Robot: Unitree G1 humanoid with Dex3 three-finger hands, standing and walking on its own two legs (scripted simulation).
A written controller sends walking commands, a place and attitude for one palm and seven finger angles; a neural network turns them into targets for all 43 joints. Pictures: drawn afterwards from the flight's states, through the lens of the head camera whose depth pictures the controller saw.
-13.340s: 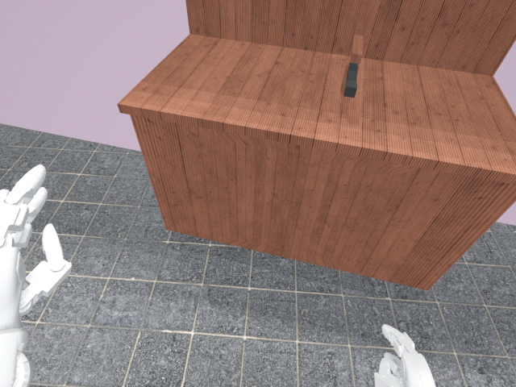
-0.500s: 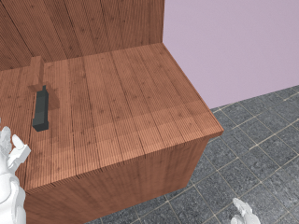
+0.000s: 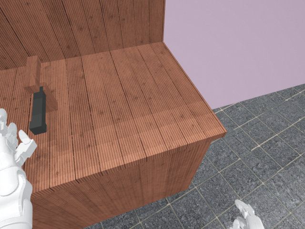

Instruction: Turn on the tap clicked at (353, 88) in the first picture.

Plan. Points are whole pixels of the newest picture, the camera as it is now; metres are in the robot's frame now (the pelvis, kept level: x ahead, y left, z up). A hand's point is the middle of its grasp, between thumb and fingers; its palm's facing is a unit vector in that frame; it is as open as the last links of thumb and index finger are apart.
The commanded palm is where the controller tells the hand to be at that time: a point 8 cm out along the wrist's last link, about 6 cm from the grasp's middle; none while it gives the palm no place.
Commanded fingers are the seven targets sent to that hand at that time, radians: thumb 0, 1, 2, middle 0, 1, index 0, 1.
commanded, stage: push the lever round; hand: left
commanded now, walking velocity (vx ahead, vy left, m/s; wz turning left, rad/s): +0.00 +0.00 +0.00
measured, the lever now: (38, 126) +0.33 +0.32 +0.09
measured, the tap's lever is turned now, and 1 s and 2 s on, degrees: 0 9 50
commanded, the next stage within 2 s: none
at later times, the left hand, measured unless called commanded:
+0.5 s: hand (39, 144) +0.29 +0.30 +0.08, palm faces +0.59 -0.80 -0.09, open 7.8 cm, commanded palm +0.24 +0.33 +0.07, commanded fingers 0.00 0.90 0.90 -0.15 -0.15 -0.15 -0.15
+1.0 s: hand (58, 141) +0.30 +0.26 +0.08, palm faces +0.68 -0.73 -0.07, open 7.6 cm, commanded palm +0.26 +0.28 +0.07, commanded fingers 0.00 0.90 0.90 -0.15 -0.15 -0.15 -0.15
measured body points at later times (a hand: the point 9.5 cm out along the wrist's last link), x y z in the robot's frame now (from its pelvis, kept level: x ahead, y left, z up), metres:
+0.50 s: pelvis +0.00 +0.00 +0.00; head +0.03 -0.01 +0.45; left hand +0.25 +0.34 +0.08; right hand +0.16 -0.25 -0.10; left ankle +0.00 +0.13 -0.71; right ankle +0.01 -0.11 -0.71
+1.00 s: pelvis -0.01 -0.01 +0.00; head +0.02 -0.01 +0.45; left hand +0.26 +0.29 +0.08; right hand +0.17 -0.24 -0.10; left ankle +0.00 +0.13 -0.71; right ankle +0.01 -0.11 -0.71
